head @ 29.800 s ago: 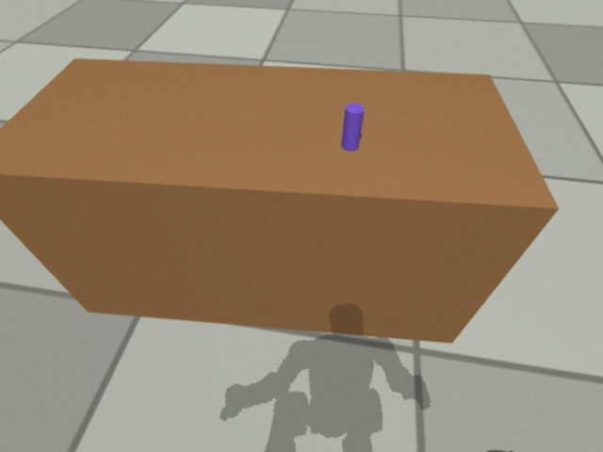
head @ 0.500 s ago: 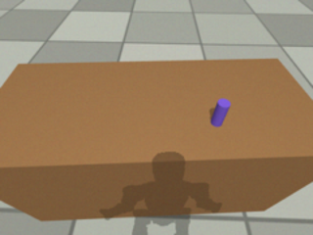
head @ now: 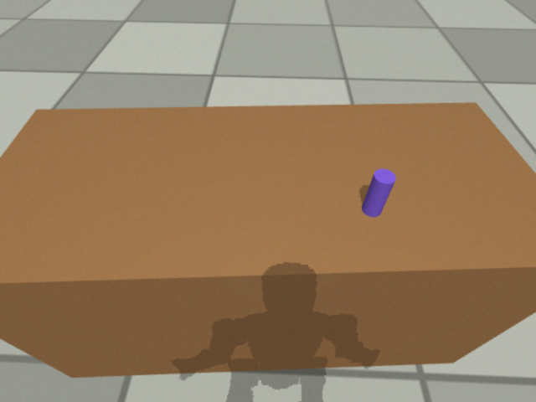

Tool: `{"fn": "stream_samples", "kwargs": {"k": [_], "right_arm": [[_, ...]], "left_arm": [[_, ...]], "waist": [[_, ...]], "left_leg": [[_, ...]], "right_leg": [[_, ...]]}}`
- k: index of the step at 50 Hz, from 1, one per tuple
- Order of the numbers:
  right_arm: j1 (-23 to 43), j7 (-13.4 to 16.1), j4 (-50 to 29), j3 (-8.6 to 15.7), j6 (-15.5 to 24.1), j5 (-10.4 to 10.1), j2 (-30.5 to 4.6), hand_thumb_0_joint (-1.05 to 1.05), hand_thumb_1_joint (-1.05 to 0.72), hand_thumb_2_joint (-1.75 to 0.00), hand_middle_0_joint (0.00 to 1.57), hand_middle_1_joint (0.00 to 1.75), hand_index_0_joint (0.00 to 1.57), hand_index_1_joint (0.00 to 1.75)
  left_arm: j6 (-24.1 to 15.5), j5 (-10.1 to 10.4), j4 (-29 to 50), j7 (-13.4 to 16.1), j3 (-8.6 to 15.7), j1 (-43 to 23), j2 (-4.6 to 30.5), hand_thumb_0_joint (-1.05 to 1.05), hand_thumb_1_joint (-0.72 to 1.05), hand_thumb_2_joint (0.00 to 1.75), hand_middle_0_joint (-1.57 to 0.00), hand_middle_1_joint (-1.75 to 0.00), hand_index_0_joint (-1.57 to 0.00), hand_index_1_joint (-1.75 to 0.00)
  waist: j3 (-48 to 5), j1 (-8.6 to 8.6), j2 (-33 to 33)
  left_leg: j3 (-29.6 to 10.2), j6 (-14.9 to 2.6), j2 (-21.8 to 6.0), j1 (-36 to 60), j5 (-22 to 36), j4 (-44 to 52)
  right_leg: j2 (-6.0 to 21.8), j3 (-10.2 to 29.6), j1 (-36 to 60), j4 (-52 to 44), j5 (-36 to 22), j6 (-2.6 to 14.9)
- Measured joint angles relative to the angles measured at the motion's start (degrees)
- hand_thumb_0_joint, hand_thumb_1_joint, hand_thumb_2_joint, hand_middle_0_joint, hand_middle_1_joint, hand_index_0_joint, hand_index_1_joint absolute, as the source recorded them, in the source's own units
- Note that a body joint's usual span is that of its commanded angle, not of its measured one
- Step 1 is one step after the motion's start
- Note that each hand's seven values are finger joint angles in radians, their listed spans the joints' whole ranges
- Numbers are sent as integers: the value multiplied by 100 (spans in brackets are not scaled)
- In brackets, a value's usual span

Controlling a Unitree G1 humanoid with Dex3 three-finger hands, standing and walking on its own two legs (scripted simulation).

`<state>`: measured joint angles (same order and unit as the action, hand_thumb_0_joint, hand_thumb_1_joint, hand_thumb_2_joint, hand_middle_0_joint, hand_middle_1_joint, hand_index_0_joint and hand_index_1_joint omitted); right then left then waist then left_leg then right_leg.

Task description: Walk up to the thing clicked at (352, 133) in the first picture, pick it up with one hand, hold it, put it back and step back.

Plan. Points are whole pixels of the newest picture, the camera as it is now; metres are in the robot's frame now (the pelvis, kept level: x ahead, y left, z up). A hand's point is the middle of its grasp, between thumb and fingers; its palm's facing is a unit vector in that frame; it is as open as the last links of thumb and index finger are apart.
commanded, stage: step back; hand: right
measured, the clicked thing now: (377, 193) +0.50 -0.24 -0.03
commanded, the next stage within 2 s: none
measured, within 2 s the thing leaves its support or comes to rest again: neither
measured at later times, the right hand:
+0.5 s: hand out of the picture +0.01 -0.25 -0.18, palm faces -0.08 +0.90 -0.42, open 7.4 cm
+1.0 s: hand out of the picture -0.05 -0.22 -0.18, palm faces +0.04 +0.94 -0.35, open 7.4 cm
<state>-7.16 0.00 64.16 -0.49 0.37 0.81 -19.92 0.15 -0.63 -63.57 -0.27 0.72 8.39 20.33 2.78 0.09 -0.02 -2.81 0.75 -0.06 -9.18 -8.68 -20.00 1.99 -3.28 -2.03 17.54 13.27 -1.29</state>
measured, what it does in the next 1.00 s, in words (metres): walks backwards: left foot, then right foot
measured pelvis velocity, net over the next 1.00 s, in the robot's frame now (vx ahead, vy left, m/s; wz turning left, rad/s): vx -0.17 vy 0.04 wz -0.07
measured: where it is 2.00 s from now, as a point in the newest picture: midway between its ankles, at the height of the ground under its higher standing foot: outside the picture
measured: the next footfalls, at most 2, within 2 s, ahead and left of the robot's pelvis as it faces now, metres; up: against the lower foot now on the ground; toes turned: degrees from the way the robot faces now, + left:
left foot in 0.50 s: -0.06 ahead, +0.16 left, +0.00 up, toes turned +1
right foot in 0.88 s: -0.12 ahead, -0.07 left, +0.00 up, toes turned +0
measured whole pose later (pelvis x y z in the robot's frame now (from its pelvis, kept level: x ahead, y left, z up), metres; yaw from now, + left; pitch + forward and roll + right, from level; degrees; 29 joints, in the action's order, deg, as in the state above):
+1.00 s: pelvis -0.17 +0.04 -0.02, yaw -4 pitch -2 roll +1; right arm -4.7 0.9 49.5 2.6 -4.0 -0.3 -21.9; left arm 1.7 -1.7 -49.2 -0.2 3.7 10.5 19.9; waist 10.3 1.1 2.1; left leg -3.0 -0.8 2.5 -24.8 -30.5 -57.1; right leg -1.7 3.2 -16.1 37.0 18.6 1.5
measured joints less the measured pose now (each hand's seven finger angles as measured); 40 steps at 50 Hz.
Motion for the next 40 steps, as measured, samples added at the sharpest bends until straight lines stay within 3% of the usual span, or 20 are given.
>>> {"fn": "stream_samples", "kwargs": {"k": [10, 13, 16, 19, 21, 24, 25, 26, 27, 30, 33, 36, 40], "right_arm": [[300, -67, -601, 259, -247, -63, -188, 0, -90, -90, 20, 30, 21, 30], [313, -59, -757, 334, -343, -57, -294, 0, -90, -90, 20, 30, 21, 30], [274, -38, -871, 389, -450, -30, -356, 0, -90, -90, 20, 30, 21, 30], [136, -78, -1008, 415, -429, -80, -376, 0, -90, -90, 20, 30, 20, 30], [30, -88, -1070, 410, -396, -91, -398, 0, -90, -90, 20, 30, 20, 30], [-106, -78, -1111, 392, -333, -42, -423, 0, -90, -90, 20, 30, 20, 30], [-136, -61, -1101, 399, -295, -13, -408, 0, -90, -90, 20, 30, 20, 30], [-104, -35, -1059, 412, -269, 29, -308, 0, -90, -90, 20, 30, 20, 30], [-95, -29, -1054, 399, -254, 75, -212, 0, -90, -90, 20, 30, 20, 30], [-186, -70, -1119, 303, -235, 100, -60, 0, -90, -90, 20, 30, 21, 30], [-214, -14, -1178, 247, -267, 126, 30, 0, -90, -90, 20, 30, 21, 30], [-114, 52, -1287, 263, -256, 105, 2, 0, -90, -90, 21, 30, 21, 30], [66, 95, -1510, 282, -219, 74, -44, 0, -90, -90, 21, 30, 21, 30]], "left_arm": [[191, 104, 569, 60, 308, -227, 153, 1, 90, 90, -20, -30, -20, -30], [235, 65, 697, 47, 324, -233, 130, 1, 91, 90, -20, -30, -20, -30], [229, -51, 835, 37, 326, -210, 64, 1, 90, 90, -20, -30, -20, -30], [226, -112, 942, 60, 313, -226, 35, 1, 90, 90, -20, -30, -20, -30], [211, -144, 1056, 74, 297, -279, 45, 1, 90, 90, -20, -30, -20, -30], [188, -119, 1294, 96, 293, -401, 107, 1, 90, 90, -20, -30, -20, -30], [203, -81, 1364, 94, 294, -460, 152, 1, 90, 90, -20, -30, -20, -30], [232, -39, 1408, 95, 321, -549, 234, 1, 90, 90, -20, -30, -20, -30], [272, 0, 1444, 108, 353, -605, 287, 1, 90, 90, -20, -30, -20, -30], [381, 34, 1426, 187, 380, -612, 293, 1, 90, 90, -20, -30, -20, -30], [400, 100, 1451, 176, 393, -497, 304, 1, 91, 90, -20, -30, -20, -30], [351, 82, 1492, 157, 388, -298, 271, 1, 91, 90, -20, -30, -20, -30], [320, 45, 1461, 129, 387, -73, 238, 1, 91, 90, -20, -30, -20, -30]], "waist": [[688, 26, 91], [738, 4, 222], [775, 51, 177], [725, 26, 70], [686, -12, 42], [705, -76, 26], [742, -107, -20], [869, -81, -232], [958, -25, -371], [912, -134, -259], [783, -124, -248], [783, -66, -189], [844, -27, -127]], "left_leg": [[-40, -49, -25, -901, -257, -1116], [-143, -217, -24, -1230, -426, -1621], [-200, -294, 284, -1608, -1626, -3083], [-168, -302, 397, -1675, -1990, -3881], [-135, -277, 301, -1509, -1952, -3713], [-46, -247, 46, -973, -1658, -2490], [6, -168, 16, -759, -1356, -1964], [114, -121, 148, -671, -1295, -1857], [208, -120, 211, -649, -1284, -1871], [74, -172, 44, -749, -1172, -1827], [114, -194, -33, -739, -871, -1412], [260, -234, -84, -750, -744, -1288], [479, -257, -129, -857, -738, -1441]], "right_leg": [[-27, -2, -1019, 1403, 425, 119], [-62, -73, -1247, 1743, 529, 152], [76, -18, -1367, 1910, 544, 152], [252, 30, -1481, 1842, 428, 118], [328, 18, -1604, 1835, 364, 31], [415, -42, -1829, 2050, 384, -116], [481, -49, -1919, 2227, 446, -161], [616, 90, -2003, 2437, 481, -95], [547, 371, -2113, 2731, 790, 30], [-299, 916, -2405, 3960, 1944, 182], [-741, 1131, -2610, 4849, 1756, 249], [-802, 1089, -2490, 4919, 1607, 127], [-612, 947, -2024, 3916, 1528, -2]]}}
